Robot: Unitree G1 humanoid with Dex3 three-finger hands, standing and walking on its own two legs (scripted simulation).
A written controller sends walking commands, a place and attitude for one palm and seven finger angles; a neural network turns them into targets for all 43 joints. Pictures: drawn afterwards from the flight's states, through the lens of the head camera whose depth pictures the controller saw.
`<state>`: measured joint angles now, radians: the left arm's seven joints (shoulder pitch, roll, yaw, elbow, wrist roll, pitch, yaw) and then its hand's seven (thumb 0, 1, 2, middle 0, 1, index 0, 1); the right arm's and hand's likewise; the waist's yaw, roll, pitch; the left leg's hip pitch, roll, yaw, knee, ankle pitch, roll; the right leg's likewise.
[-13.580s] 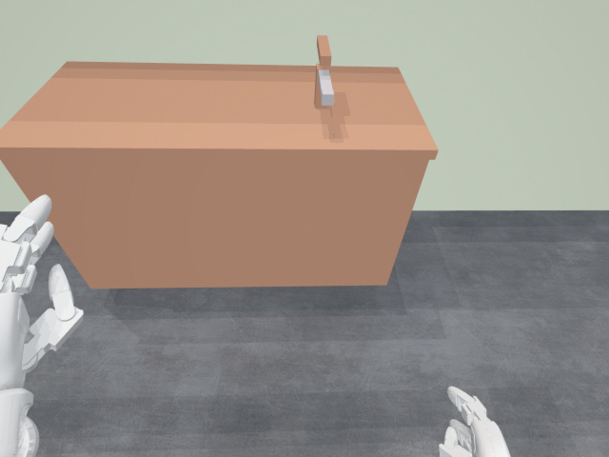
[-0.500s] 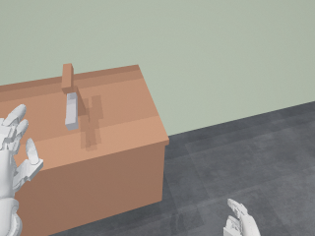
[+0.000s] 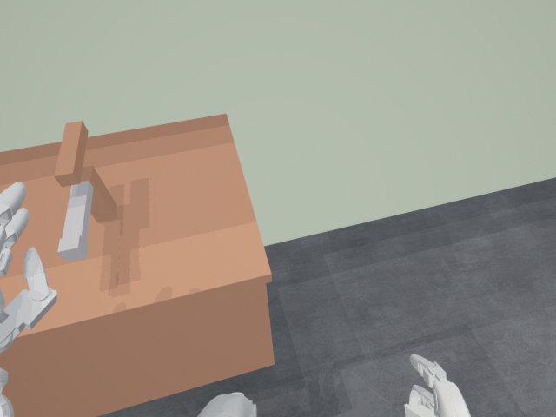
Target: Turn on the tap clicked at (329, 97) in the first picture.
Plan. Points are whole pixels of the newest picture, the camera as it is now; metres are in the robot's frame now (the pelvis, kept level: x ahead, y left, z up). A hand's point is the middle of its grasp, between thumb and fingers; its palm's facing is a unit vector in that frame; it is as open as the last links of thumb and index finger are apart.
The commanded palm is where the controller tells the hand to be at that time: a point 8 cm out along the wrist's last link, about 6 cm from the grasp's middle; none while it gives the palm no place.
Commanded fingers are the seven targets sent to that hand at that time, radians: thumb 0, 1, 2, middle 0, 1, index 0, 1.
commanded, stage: come to a stop and stand still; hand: left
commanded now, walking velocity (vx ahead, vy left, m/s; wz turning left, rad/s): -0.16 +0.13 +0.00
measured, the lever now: (73, 248) +0.32 +0.34 +0.05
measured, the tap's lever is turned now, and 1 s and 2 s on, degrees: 0 0 0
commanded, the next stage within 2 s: look again from close up in 0.80 s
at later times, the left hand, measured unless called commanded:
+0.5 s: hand (100, 246) +0.25 +0.21 +0.17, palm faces +0.42 -0.80 -0.43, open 7.4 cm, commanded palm +0.21 +0.25 +0.18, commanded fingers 0.00 0.90 0.90 -0.20 -0.30 -0.20 -0.30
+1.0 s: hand (56, 222) +0.28 +0.27 +0.18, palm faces +0.46 -0.81 -0.37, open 7.4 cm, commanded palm +0.20 +0.27 +0.18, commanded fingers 0.00 0.90 0.90 -0.20 -0.30 -0.20 -0.30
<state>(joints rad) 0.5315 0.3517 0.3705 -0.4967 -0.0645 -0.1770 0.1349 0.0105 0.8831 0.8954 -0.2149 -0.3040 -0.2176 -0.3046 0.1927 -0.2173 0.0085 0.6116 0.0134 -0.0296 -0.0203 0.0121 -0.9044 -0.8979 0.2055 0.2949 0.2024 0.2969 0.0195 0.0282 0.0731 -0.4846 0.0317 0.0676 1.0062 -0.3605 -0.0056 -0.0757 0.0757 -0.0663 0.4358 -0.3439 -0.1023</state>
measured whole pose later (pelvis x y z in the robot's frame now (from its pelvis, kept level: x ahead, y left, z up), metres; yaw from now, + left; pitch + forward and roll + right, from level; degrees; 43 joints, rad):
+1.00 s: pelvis +0.03 -0.01 +0.01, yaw -2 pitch -1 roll -1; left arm 0.23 0.41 0.42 -0.26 -0.08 -0.19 0.10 0.01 0.90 0.90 -0.20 -0.30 -0.20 -0.30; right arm 0.20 -0.22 0.01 0.56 0.04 -0.12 0.02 0.01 -0.90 -0.90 0.21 0.30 0.20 0.30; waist 0.05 0.02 0.06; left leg -0.23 -0.01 0.04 0.45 -0.21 0.03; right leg -0.23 0.00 -0.01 0.41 -0.17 0.00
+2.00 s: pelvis +0.04 -0.01 +0.00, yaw -1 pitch -1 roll +0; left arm 0.08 0.50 0.47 -0.25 0.01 -0.24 0.06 0.01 0.88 0.90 -0.22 -0.30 -0.22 -0.31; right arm 0.19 -0.19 0.01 0.59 0.00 -0.13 0.01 0.01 -0.90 -0.90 0.21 0.29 0.20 0.30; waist 0.08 -0.04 0.11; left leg -0.23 -0.02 0.03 0.50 -0.24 0.03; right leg -0.24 0.00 -0.02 0.47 -0.22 0.00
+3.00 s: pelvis +0.05 +0.01 +0.00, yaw -1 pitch -1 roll -1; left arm 0.38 0.36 0.35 -0.44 -0.03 -0.21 0.09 0.01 0.89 0.90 -0.21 -0.30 -0.21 -0.30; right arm 0.18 -0.19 0.03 0.55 0.01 -0.10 -0.02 0.01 -0.90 -0.90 0.21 0.30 0.20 0.30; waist 0.04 -0.03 0.08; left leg -0.21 -0.02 0.04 0.48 -0.26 0.05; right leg -0.20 -0.01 -0.01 0.43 -0.21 0.02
